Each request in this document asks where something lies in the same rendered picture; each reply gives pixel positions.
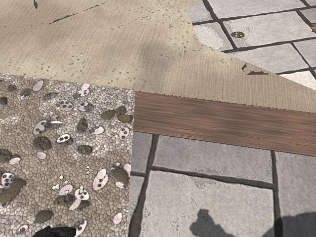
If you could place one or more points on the left robot hand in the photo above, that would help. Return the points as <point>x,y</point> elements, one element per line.
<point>56,232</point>

